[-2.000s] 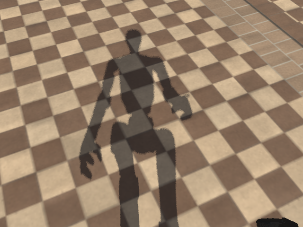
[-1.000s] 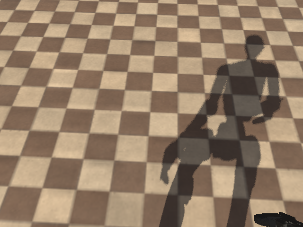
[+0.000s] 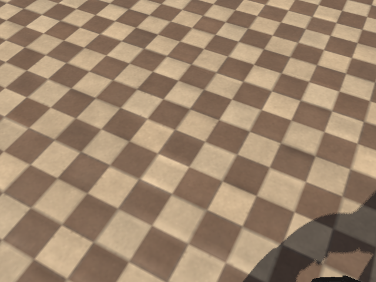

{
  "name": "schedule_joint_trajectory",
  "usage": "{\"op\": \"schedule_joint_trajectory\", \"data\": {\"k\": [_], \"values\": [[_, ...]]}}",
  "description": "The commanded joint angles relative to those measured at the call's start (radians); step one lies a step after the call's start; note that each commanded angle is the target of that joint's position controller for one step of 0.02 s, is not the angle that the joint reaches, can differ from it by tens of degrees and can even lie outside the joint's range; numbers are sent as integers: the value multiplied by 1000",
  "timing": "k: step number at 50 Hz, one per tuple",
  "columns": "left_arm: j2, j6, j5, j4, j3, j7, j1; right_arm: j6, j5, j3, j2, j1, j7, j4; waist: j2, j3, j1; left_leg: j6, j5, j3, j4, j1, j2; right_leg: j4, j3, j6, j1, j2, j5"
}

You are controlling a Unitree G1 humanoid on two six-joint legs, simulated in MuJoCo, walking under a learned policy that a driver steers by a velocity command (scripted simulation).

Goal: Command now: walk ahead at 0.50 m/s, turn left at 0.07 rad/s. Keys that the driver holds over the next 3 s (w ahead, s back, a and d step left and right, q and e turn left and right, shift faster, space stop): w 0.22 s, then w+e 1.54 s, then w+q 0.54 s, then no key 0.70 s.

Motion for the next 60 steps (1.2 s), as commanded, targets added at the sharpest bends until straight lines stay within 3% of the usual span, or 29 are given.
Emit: {"op": "schedule_joint_trajectory", "data": {"k": [1, 2, 3, 4, 5, 6, 7, 9, 12, 17, 24, 27, 29, 30, 31, 32, 33, 35, 36, 38, 41, 51, 53, 55, 56, 57, 58, 59, 60], "values": [[182, 0, -1, -27, 38, 11, -4, -23, -7, -31, -97, 48, -16, -39, -111, -12, -91, 44, -50, 41, -90, 189, -58, 116, 109, -112, -41, -262, 724], [168, 4, -4, -22, 32, 12, 0, -34, -17, -44, -120, 186, -25, 13, -71, -90, -147, 71, -36, 37, -140, 377, -71, 288, 67, -92, -84, -219, 759], [136, 1, -7, -55, 19, 12, -22, -42, -36, -65, -185, 366, -38, 49, 8, -211, -223, 124, -131, -155, -163, 621, 107, 548, 29, -69, -251, -176, 524], [28, 1, -26, -90, -4, 7, 70, -35, -36, -94, -293, 424, -47, 60, 249, -316, -186, 251, -195, -615, -258, 867, 388, 895, -33, -25, -599, -3, -133], [154, 11, 6, -73, 28, 19, 6, -23, 10, -89, -241, 394, -45, 63, 106, -258, -195, 254, -216, -678, -310, 788, 366, 988, 83, -38, -699, -26, -201], [148, 9, 5, -91, 31, 13, -58, -24, 17, -73, -188, 307, -43, 59, 64, -121, -153, 230, -166, -520, -320, 671, 315, 983, 104, -48, -723, -74, -118], [123, 5, 0, -94, 24, 6, -88, -31, 14, -60, -138, 257, -38, 59, 35, -64, -128, 205, -66, -418, -353, 563, 267, 929, 103, -46, -689, -105, -55], [99, 26, 16, -76, 21, -2, -70, -45, 18, -48, -94, 224, -39, 75, 60, -21, -75, 154, 41, -281, -403, 437, 187, 850, 91, -26, -596, -136, -12], [76, 48, 22, -70, 20, -18, -87, -65, 24, -54, -110, 263, -40, 109, 39, -15, -57, 164, 137, -202, -448, 416, 171, 820, 73, -4, -598, -133, 48], [68, 53, 13, -118, 19, -24, -265, -72, 18, -55, -107, 330, -43, 156, 19, 52, -92, 139, 152, -74, -501, 447, 165, 679, 106, 12, -726, -126, 221], [47, 44, 19, -193, -1, -36, -458, -72, 14, -51, -113, 406, -61, 215, 20, 87, -139, 103, 359, 67, -450, 575, 185, 412, -12, -38, -684, -96, 293], [61, 43, 22, -198, 6, -34, -426, -61, 9, -56, -142, 395, -71, 227, 44, 48, -109, 81, 725, 116, -298, 658, 202, 364, -73, -94, -592, -34, 166], [92, 38, 27, -155, 25, -25, -269, -46, 5, -63, -170, 382, -76, 227, 61, -53, -42, 69, 928, 150, -32, 661, 201, 330, -100, -144, -409, 40, 80], [127, 31, 37, -108, 45, -18, -112, -40, 10, -64, -176, 371, -77, 217, 35, -138, 30, 48, 800, 168, 191, 546, 183, 262, -53, -183, -185, 40, 110], [235, 33, 48, -88, 81, -1, 23, -47, 25, -50, -130, 373, -69, 168, -94, -254, 73, 10, 421, 187, 536, 257, 121, 233, 264, -275, 105, -186, 12], [296, 45, 16, -105, 98, 0, -28, -57, 29, -51, -95, 367, -54, 117, -271, -328, 9, -34, -394, 71, 852, -90, -109, 83, 806, -412, 285, -410, 124], [277, 54, -11, -99, 97, 2, -51, -65, 12, -59, -144, 272, -49, 98, -110, -254, 24, -21, -324, -86, 866, -191, -37, 67, 707, -395, 237, -377, 168], [175, 53, -8, -97, 72, 11, -140, -81, 22, -51, -117, 235, -46, 87, -4, -42, -49, -21, -208, -79, 694, -152, 43, 22, 487, -313, -36, -303, 314], [151, 47, -11, -95, 65, 15, -168, -66, 5, -51, -112, 229, -46, 80, -3, -9, -82, -35, -206, -84, 625, -99, 63, 8, 422, -283, -124, -251, 378], [142, 31, -14, -100, 59, 14, -179, -28, -16, -48, -92, 261, -40, 85, -30, -26, -113, -61, -201, -71, 555, -22, 63, -11, 354, -270, -197, -201, 447], [181, 18, -14, -93, 69, 12, -138, -6, -16, -46, -81, 191, -33, 49, -52, -10, -106, -93, -121, -44, 435, -54, 63, -42, 323, -262, -236, -162, 428], [200, 28, 2, -81, 75, 25, 17, -23, 6, -31, -96, -130, -22, -76, -100, 10, 12, -88, 75, -51, 41, -105, -7, 55, 405, -195, -50, -162, 526], [217, 28, 6, -97, 80, 33, -19, -32, 9, -36, -120, -85, -24, -75, -112, 5, -25, -66, 26, -68, -33, 5, -24, 99, 436, -165, -61, -174, 553], [235, 21, 6, -115, 83, 29, -78, -44, 11, -53, -159, 92, -39, -24, -102, -60, -111, -32, -37, -50, -103, 275, -69, 248, 430, -124, -132, -137, 670], [214, 13, -4, -119, 76, 19, -86, -59, 0, -68, -198, 225, -52, 4, -37, -143, -179, 2, -40, -101, -157, 482, -5, 450, 376, -98, -209, -67, 613], [126, 5, -28, -156, 52, 13, -59, -60, -25, -86, -282, 368, -71, 0, 98, -306, -216, 61, -277, -385, -201, 734, 259, 744, 271, -66, -376, 12, 289], [105, 11, -29, -179, 46, 14, 40, -43, -23, -100, -333, 323, -67, 1, 296, -341, -130, 154, -299, -798, -324, 809, 421, 915, 185, -55, -615, 114, -277], [172, 30, 4, -139, 54, 23, 14, -33, -8, -85, -229, 256, -63, -10, 111, -200, -107, 151, -408, -738, -315, 681, 387, 998, 190, -63, -678, 10, -191], [171, 35, 11, -139, 55, 13, -53, -32, 1, -66, -148, 202, -59, -19, 10, -89, -109, 131, -357, -571, -335, 551, 332, 976, 177, -57, -664, -22, -98]]}}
